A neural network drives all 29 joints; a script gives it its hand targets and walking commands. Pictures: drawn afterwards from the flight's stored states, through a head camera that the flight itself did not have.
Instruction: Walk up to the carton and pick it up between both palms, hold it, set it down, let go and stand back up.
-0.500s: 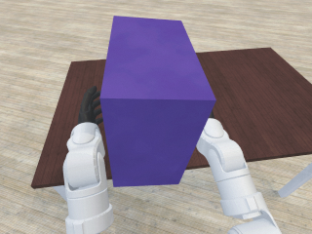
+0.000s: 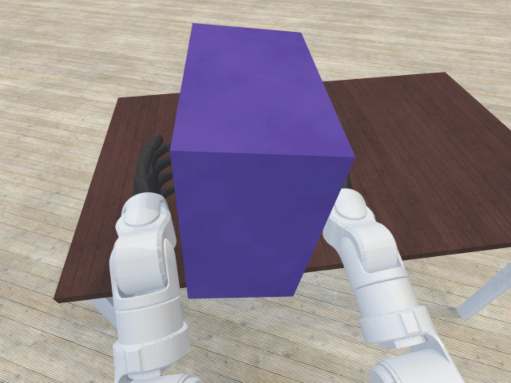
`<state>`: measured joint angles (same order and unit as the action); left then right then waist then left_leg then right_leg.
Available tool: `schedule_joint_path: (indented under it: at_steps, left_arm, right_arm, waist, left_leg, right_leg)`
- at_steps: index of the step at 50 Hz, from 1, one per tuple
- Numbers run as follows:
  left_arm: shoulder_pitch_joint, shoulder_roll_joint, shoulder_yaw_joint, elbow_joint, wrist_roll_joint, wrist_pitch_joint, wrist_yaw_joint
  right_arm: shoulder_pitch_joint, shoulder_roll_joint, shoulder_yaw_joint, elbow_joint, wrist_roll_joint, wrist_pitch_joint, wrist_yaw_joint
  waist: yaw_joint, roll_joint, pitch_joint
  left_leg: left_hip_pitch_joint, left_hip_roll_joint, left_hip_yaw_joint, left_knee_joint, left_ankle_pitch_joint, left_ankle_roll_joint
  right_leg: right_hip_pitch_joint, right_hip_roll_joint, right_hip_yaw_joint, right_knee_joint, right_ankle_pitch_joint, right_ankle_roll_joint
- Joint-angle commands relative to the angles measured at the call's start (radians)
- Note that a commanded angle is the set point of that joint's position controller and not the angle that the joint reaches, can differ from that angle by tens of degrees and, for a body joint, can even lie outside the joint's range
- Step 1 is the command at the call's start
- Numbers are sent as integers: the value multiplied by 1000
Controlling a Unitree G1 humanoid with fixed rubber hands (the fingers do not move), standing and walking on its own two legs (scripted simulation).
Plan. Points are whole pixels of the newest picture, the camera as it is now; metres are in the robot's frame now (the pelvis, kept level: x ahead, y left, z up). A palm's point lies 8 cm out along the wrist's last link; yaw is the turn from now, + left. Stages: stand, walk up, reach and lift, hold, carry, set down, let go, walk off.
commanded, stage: hold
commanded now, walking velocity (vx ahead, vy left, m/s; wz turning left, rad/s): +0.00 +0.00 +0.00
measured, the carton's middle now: (244, 165) +0.42 +0.00 +0.14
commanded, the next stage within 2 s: none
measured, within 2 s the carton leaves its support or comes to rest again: neither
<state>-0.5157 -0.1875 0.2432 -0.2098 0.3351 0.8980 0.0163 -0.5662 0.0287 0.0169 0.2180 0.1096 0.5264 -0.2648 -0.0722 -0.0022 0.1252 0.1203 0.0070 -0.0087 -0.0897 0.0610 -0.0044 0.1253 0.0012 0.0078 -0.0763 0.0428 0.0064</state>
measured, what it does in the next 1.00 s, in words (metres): stands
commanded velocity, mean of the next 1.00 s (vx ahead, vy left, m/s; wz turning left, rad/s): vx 0.00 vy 0.00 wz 0.00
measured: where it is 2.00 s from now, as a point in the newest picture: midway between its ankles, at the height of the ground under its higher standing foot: outside the picture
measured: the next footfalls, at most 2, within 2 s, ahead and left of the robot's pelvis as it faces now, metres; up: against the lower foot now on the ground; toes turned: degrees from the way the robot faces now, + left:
none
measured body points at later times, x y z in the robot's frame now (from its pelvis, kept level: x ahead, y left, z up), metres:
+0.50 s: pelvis +0.01 +0.00 +0.00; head +0.03 +0.00 +0.45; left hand +0.36 +0.14 +0.17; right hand +0.38 -0.12 +0.14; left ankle +0.02 +0.12 -0.76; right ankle +0.01 -0.12 -0.76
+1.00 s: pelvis +0.00 +0.00 +0.00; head +0.02 +0.00 +0.45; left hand +0.35 +0.14 +0.17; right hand +0.37 -0.12 +0.14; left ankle +0.02 +0.12 -0.76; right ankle +0.01 -0.12 -0.76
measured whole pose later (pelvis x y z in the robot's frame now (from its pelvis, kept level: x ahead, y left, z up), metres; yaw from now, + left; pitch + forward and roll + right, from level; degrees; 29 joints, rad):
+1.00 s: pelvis +0.00 +0.00 +0.00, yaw +0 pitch -7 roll +0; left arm -0.47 -0.18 0.21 -0.30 0.33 0.93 0.02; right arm -0.54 0.02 0.05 0.16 0.13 0.54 -0.28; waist -0.08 -0.01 0.14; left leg 0.15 0.01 -0.01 -0.09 0.05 -0.01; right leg 0.16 0.00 0.00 -0.09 0.04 0.01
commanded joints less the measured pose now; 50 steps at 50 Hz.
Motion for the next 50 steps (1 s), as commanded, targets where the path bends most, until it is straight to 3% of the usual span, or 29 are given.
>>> schedule_joint_path:
  at_steps: [1,4,10,13,18,20,24,26,31,33,36,41,45,46,50]
  left_arm:
    - [-611,-418,-492,-183,-217,-88,-121]
    - [-565,-389,-496,-194,-217,-71,-121]
    - [-571,-357,-422,-97,-181,-54,-153]
    - [-571,-364,-440,-115,-184,-60,-154]
    - [-574,-427,-516,-227,-230,-68,-133]
    - [-550,-399,-530,-238,-227,-58,-128]
    - [-501,-376,-506,-225,-219,-28,-138]
    - [-515,-360,-498,-237,-222,-27,-142]
    - [-517,-364,-469,-205,-198,-16,-149]
    - [-501,-372,-468,-204,-199,-18,-145]
    - [-490,-375,-467,-215,-202,-20,-137]
    - [-500,-365,-487,-248,-217,-16,-135]
    - [-510,-358,-476,-237,-213,-20,-139]
    - [-514,-345,-479,-219,-205,-21,-139]
    - [-534,-362,-463,-175,-208,-33,-144]
  right_arm:
    - [-733,484,429,-408,122,-101,96]
    - [-658,469,439,-382,120,-80,89]
    - [-632,432,340,-287,87,-69,77]
    - [-629,434,343,-292,90,-73,76]
    - [-706,474,429,-453,135,-89,78]
    - [-653,458,436,-430,130,-76,81]
    - [-597,421,413,-419,122,-65,76]
    - [-598,416,403,-408,118,-62,79]
    - [-626,409,365,-393,106,-66,86]
    - [-633,407,377,-399,111,-67,85]
    - [-642,419,401,-448,123,-71,87]
    - [-620,420,406,-422,128,-69,81]
    - [-610,408,401,-406,123,-68,75]
    - [-611,405,379,-387,118,-68,75]
    - [-651,417,367,-392,100,-77,81]
  waist:
    - [9,7,-701]
    - [-2,-11,-668]
    - [-2,25,-479]
    - [-7,38,-502]
    - [8,19,-701]
    - [-6,17,-684]
    - [-21,19,-621]
    - [-17,0,-592]
    - [-2,17,-536]
    - [-3,31,-556]
    - [6,-8,-600]
    - [0,21,-603]
    - [-5,8,-564]
    - [-11,30,-549]
    - [4,19,-557]
  left_leg:
    - [159,-13,5,26,271,19]
    - [138,-16,4,19,272,14]
    - [42,-13,24,-7,84,19]
    - [82,-14,21,2,141,17]
    - [175,-9,2,43,356,6]
    - [192,-14,0,48,374,-3]
    - [199,-11,1,41,354,-8]
    - [175,-8,2,29,304,-3]
    - [148,-5,8,10,232,3]
    - [164,-4,12,14,260,6]
    - [191,-8,11,20,317,10]
    - [189,-10,10,21,344,4]
    - [149,-9,16,9,273,10]
    - [137,-9,19,0,244,7]
    - [140,-8,20,-1,193,16]
  right_leg:
    - [200,17,-8,107,283,51]
    - [244,19,-8,114,307,55]
    - [179,12,-10,81,120,64]
    - [167,18,-9,77,153,55]
    - [206,25,-15,106,317,50]
    - [202,26,-11,101,325,47]
    - [178,25,-16,89,300,58]
    - [189,22,-16,78,271,57]
    - [175,24,-16,69,187,54]
    - [184,20,-12,67,212,53]
    - [210,19,-6,76,292,60]
    - [232,17,-1,83,322,60]
    - [225,15,-5,83,281,64]
    - [209,13,-2,80,250,66]
    - [196,12,-10,75,201,64]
